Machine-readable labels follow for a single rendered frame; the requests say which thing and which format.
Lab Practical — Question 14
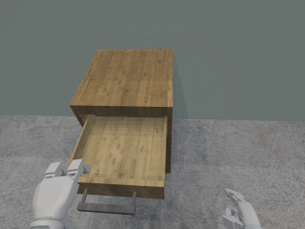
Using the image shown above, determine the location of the right robot hand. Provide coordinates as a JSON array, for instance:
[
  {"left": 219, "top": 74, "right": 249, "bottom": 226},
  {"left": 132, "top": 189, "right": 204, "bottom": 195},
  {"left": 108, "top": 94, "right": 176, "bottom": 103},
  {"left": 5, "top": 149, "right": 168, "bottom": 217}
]
[{"left": 222, "top": 188, "right": 261, "bottom": 229}]

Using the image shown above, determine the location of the left robot forearm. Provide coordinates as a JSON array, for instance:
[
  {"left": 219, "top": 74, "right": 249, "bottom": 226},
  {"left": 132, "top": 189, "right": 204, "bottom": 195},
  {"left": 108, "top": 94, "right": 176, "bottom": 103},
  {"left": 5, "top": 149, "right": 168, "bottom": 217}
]
[{"left": 29, "top": 219, "right": 65, "bottom": 229}]

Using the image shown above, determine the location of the left robot hand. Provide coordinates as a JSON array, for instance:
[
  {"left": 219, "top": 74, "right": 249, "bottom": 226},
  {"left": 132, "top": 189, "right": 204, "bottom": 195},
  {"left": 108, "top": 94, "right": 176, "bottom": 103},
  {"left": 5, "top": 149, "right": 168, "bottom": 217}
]
[{"left": 32, "top": 158, "right": 91, "bottom": 229}]

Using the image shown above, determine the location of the drawer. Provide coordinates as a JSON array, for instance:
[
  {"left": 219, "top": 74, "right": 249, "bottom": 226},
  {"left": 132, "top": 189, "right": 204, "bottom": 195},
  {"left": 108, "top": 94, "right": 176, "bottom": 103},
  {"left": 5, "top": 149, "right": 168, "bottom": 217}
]
[{"left": 67, "top": 114, "right": 168, "bottom": 199}]

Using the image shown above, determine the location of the handle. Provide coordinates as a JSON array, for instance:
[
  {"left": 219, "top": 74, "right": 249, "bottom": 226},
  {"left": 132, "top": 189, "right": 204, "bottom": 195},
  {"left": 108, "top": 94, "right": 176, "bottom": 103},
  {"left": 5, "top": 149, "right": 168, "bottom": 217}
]
[{"left": 77, "top": 188, "right": 136, "bottom": 216}]

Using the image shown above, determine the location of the cabinet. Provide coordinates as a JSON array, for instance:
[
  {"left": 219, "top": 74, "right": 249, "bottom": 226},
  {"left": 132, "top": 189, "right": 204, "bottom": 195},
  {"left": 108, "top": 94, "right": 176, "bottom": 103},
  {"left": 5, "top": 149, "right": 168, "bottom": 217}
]
[{"left": 70, "top": 49, "right": 173, "bottom": 174}]

